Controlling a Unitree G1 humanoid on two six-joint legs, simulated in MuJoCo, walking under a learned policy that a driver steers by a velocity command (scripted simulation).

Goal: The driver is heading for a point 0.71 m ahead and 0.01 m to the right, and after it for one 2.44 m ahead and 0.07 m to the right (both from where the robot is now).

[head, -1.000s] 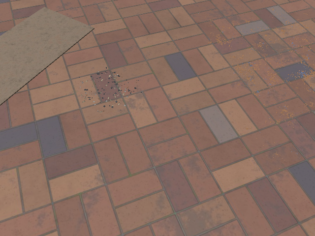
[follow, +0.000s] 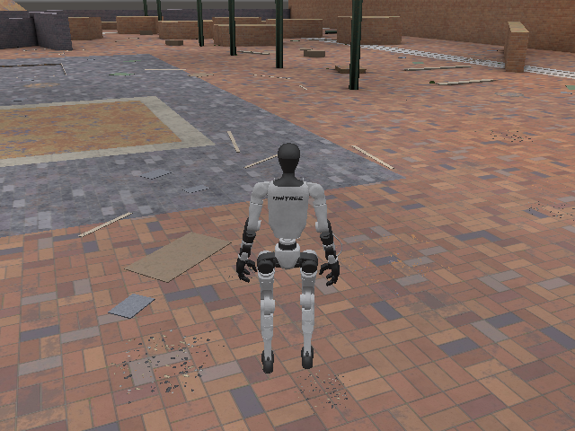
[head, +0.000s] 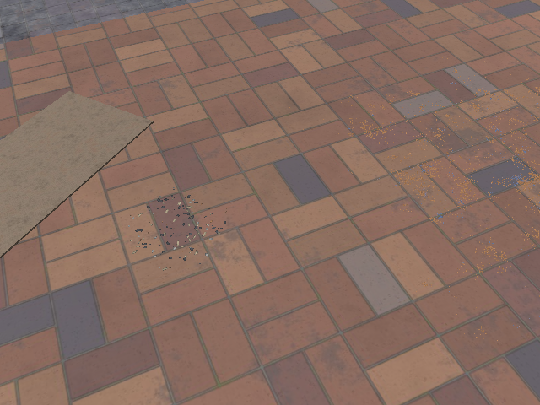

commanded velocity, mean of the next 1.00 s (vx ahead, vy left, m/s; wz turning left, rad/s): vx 0.44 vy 0.00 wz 0.00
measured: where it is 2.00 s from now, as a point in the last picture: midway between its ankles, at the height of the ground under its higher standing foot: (289, 342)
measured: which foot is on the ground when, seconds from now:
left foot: down 0.00-0.14, up 0.16-0.60, down 0.62-1.00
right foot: up 0.00-0.12, down 0.14-0.64, up 0.66-1.00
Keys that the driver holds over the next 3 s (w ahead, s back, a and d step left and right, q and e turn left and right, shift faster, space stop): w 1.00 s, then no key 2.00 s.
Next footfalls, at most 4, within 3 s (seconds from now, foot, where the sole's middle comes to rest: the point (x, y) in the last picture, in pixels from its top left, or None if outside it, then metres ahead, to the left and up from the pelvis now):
0.14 right None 0.08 -0.14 -0.77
0.62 left None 0.45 0.09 -0.77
1.16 right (332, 322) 0.77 -0.14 -0.77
1.50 left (244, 336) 0.73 0.10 -0.77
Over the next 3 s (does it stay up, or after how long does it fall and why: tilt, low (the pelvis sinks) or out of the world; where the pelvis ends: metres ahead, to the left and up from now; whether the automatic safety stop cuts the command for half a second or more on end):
stays up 0.71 -0.03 0.00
